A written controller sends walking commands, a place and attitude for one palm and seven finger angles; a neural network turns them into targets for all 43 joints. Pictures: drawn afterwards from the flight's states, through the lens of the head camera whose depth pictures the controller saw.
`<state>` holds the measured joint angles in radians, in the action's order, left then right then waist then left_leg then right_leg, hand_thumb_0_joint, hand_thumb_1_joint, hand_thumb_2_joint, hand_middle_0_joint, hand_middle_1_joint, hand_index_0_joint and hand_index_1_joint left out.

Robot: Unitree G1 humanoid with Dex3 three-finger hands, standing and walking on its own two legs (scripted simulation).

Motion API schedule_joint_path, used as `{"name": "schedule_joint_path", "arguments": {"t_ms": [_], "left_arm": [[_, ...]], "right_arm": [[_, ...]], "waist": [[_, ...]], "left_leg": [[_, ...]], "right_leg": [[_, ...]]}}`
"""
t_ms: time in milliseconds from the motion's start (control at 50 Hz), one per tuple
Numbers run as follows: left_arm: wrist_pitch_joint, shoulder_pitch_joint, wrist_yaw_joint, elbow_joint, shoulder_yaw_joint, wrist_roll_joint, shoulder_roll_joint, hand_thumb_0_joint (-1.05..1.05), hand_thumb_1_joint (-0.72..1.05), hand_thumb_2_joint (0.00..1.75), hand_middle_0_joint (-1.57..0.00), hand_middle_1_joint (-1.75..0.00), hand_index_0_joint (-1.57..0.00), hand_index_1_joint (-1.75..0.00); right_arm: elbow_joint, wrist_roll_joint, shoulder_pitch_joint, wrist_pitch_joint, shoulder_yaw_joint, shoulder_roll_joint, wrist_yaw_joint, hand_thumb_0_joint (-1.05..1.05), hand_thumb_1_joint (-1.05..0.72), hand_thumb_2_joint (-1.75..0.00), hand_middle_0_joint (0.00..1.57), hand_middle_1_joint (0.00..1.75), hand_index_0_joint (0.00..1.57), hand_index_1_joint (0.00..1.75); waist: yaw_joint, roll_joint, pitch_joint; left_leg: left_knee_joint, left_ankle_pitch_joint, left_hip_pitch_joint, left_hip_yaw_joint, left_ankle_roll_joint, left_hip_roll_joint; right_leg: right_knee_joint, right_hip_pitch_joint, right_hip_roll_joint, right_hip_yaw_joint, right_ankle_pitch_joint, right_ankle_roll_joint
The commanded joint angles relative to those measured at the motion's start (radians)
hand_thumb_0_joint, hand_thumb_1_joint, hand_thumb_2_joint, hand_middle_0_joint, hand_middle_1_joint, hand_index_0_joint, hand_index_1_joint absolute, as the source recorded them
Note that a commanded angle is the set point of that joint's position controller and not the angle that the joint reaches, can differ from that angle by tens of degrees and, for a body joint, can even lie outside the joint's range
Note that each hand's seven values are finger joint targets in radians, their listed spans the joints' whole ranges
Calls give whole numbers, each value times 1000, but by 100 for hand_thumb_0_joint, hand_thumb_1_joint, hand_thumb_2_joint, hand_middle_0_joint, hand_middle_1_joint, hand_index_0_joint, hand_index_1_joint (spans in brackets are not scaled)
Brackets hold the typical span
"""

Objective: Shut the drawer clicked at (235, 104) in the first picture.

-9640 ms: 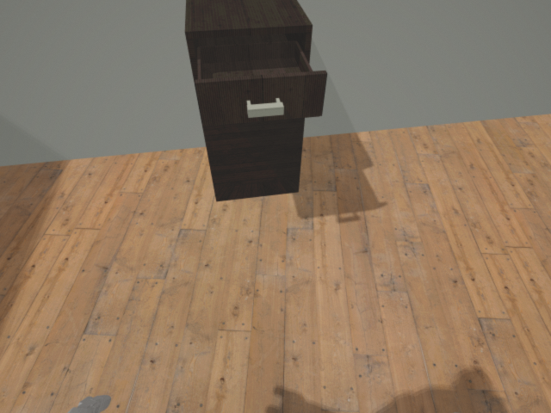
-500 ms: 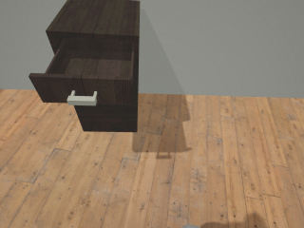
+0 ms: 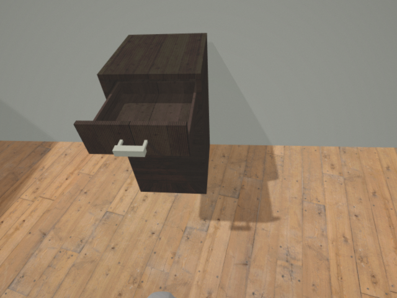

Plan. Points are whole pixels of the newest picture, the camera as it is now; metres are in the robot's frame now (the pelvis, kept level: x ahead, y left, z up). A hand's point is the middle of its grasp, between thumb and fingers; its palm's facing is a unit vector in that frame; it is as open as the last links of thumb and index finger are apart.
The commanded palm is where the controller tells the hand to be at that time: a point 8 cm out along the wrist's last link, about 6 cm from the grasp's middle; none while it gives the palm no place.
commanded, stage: take the last steps up to it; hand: left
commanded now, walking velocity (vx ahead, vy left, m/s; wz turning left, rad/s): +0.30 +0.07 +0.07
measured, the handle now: (131, 146) +0.59 +0.27 -0.07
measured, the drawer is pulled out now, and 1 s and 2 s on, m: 0.29 0.29 0.29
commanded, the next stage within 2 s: come to a stop and stand still in 0.68 s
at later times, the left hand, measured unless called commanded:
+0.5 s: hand out of the picture +0.16 +0.29 -0.18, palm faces +0.08 -0.98 -0.18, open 7.3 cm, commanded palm none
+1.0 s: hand (130, 236) +0.33 +0.23 -0.17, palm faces +0.03 -0.96 -0.26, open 7.1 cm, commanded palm none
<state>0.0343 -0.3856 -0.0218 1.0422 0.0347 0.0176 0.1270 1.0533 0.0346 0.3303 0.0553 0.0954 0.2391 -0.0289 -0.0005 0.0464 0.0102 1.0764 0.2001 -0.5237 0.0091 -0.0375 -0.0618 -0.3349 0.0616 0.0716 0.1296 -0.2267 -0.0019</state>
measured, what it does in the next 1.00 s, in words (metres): walks ahead: left foot, then right foot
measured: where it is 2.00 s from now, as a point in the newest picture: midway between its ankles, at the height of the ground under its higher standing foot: outside the picture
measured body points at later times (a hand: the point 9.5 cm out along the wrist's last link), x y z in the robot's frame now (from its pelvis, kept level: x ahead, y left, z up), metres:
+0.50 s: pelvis +0.13 +0.10 -0.01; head +0.13 +0.11 +0.44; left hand +0.16 +0.34 -0.16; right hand +0.14 -0.13 -0.15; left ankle +0.09 +0.19 -0.75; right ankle +0.17 -0.02 -0.67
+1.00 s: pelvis +0.26 +0.05 -0.01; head +0.28 +0.02 +0.43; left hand +0.33 +0.28 -0.15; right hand +0.25 -0.17 -0.19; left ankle +0.26 +0.20 -0.70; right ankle +0.33 -0.03 -0.75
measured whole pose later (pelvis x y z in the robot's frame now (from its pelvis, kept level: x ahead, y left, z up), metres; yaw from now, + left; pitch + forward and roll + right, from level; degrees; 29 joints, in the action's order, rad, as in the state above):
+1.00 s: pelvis +0.26 +0.05 -0.01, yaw -2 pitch -1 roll +1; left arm 0.00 -0.17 -0.04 1.03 0.05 0.02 0.15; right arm 1.08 0.01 0.26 0.03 0.06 0.16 0.03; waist 0.01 0.05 -0.08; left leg 0.97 0.42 -0.42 -0.01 -0.03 -0.05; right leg -0.47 0.32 0.01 0.14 -0.14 0.09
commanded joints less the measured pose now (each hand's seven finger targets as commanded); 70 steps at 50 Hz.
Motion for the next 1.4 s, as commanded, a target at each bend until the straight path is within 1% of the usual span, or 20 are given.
{"name": "schedule_joint_path", "arguments": {"t_ms": [0, 120, 180, 220, 260, 340, 460, 600, 680, 700, 740, 800, 860, 1140, 1160, 1220, 1260, 1280, 1300, 1380], "left_arm": [[40, -74, -6, -15, 35, 11, 170, 0, 90, 90, -20, -30, -20, -30], [30, -86, -3, 19, 43, 20, 196, 0, 90, 90, -20, -30, -20, -30], [16, -76, 1, 27, 39, 14, 166, 0, 90, 90, -20, -30, -20, -30], [11, -80, 10, -15, 16, 3, 65, 0, 90, 90, -20, -30, -20, -30], [6, 13, 6, -34, 19, 8, 84, 0, 90, 90, -20, -30, -20, -30], [2, -1, 29, 10, 29, 10, 58, 0, 90, 90, -20, -30, -20, -30], [-21, 81, 32, -33, 31, 9, 70, 0, 90, 90, -20, -30, -20, -30], [-16, 266, 32, -104, 24, 0, 64, 0, 90, 90, -20, -30, -20, -30], [1, 107, 27, -54, 33, 5, 87, 0, 90, 90, -20, -30, -20, -30], [13, -6, 23, -18, 44, 8, 128, 0, 90, 90, -20, -30, -20, -30], [30, -160, 10, 18, 76, -4, 286, 0, 90, 90, -20, -30, -20, -30], [20, 87, -5, -38, 40, -12, 191, 0, 90, 90, -20, -30, -20, -30], [8, 212, -19, -67, 18, -4, 136, 0, 90, 90, -20, -30, -20, -30], [-42, 134, -20, -58, 59, 19, 216, 0, 90, 90, -20, -30, -20, -30], [-30, 69, -61, -89, 43, 24, 261, 0, 90, 90, -20, -30, -20, -30], [-47, 139, -49, -121, 32, 11, 238, 0, 90, 90, -20, -30, -20, -30], [-61, 132, -31, -128, 8, -4, 130, 0, 90, 90, -20, -30, -20, -30], [-63, 111, -27, -133, 8, -4, 121, 0, 90, 90, -20, -30, -20, -30], [-76, 118, -27, -120, 5, 9, 130, 0, 90, 90, -20, -30, -20, -30], [-66, 43, -14, -105, 4, 2, 118, 0, 90, 90, -20, -30, -20, -30]], "right_arm": [[-108, -7, -132, -37, -9, 4, -14, 0, -90, -90, 20, 30, 20, 30], [-121, -17, -164, -71, -26, -28, -18, 0, -90, -90, 20, 30, 20, 30], [-54, -16, 36, -98, -18, 21, 1, 0, -90, -90, 20, 30, 20, 30], [5, -10, 263, -111, 21, 197, 30, 0, -90, -90, 20, 30, 20, 30], [1, -10, 195, -103, 3, 151, 47, 0, -90, -90, 20, 30, 20, 30], [-26, -15, 46, -135, -36, 1, 53, 0, -90, -90, 20, 30, 20, 30], [3, -20, 82, -151, -43, 6, 60, 0, -90, -90, 20, 30, 20, 30], [46, -6, 137, -132, -38, 25, 61, 0, -90, -90, 20, 30, 20, 30], [61, -12, 132, -120, -38, 38, 62, 0, -90, -90, 20, 30, 20, 30], [60, -20, 120, -122, -39, 31, 59, 0, -90, -90, 20, 30, 20, 30], [27, -36, 185, -116, -44, -28, 51, 0, -90, -90, 20, 30, 20, 30], [42, -31, 99, -86, -47, -57, 56, 0, -90, -90, 20, 30, 20, 30], [71, -33, 150, -37, -57, -100, 59, 0, -90, -90, 20, 30, 20, 30], [-53, -29, -48, -21, -29, -29, 42, 0, -90, -90, 20, 30, 20, 30], [-132, -25, -7, -33, -6, 63, 36, 0, -90, -90, 20, 30, 20, 30], [-161, -26, -12, -46, -32, -5, 40, 0, -90, -90, 20, 30, 20, 30], [-190, -12, -11, -49, -31, 76, 46, 0, -90, -90, 20, 30, 20, 30], [-219, -5, -69, -42, -33, 95, 48, 0, -90, -90, 20, 30, 20, 30], [-228, -10, -107, -48, -43, 66, 51, 0, -90, -90, 20, 30, 20, 30], [-227, -10, -141, -46, -55, 77, 48, 0, -90, -90, 20, 30, 20, 30]], "waist": [[-44, -206, -168], [-49, -250, -159], [40, -93, -64], [108, 339, 59], [92, 191, -19], [4, 44, -118], [-17, 46, -119], [26, 51, -180], [-46, 4, -100], [-98, -41, -33], [-94, -316, 152], [-30, -94, -16], [43, -82, -32], [-33, -242, 44], [9, -94, 226], [37, -1, 106], [26, 184, -41], [-5, 114, -110], [-2, 181, -151], [-39, 37, -193]], "left_leg": [[-114, -17, -123, -35, -10, -33], [-424, 85, 124, -104, 28, -5], [-622, 70, 488, -128, 34, 29], [-832, 153, 700, 378, 132, -329], [-883, 202, 570, 352, 182, -340], [-898, -100, 372, 96, 168, -228], [-898, -363, 466, 12, 209, -223], [-826, -481, 483, -38, 195, -229], [-606, -614, 422, -83, 153, -187], [-451, -536, 361, -105, 120, -145], [109, 384, 79, -140, 43, 68], [164, 278, 102, 1, 37, -24], [-22, 204, 244, 5, 13, -29], [-354, 237, 222, -29, 3, 46], [-288, 278, 237, -90, -14, 100], [-703, 102, 372, -81, 37, 70], [-835, 58, 260, 146, 99, -149], [-826, -20, 155, 159, 153, -202], [-862, 16, 92, 173, 141, -172], [-805, 85, 42, 101, 161, -116]], "right_leg": [[239, 68, 246, -188, -204, 99], [160, 143, 247, -138, -156, 108], [-99, 274, 159, -56, -145, 70], [-672, 568, -28, 27, -388, -2], [-849, 630, 36, -93, -295, 28], [-845, 534, 69, -92, -59, 11], [-727, 610, 62, -97, 20, -15], [-389, 495, 27, -39, 22, 15], [-248, 183, -54, 21, 78, 44], [-188, 13, -33, -15, 151, 54], [-26, -225, 384, -552, 552, 256], [53, 122, 313, -390, 426, 231], [71, 331, 231, -194, 469, 169], [58, 171, 222, -282, 136, 189], [0, 8, 263, -392, 341, 157], [-130, 255, 132, -225, -92, 104], [-285, 358, -13, -67, -183, 11], [-343, 331, -43, -64, -158, 11], [-420, 313, -43, -93, -177, 14], [-418, 248, -53, -129, -92, 17]]}}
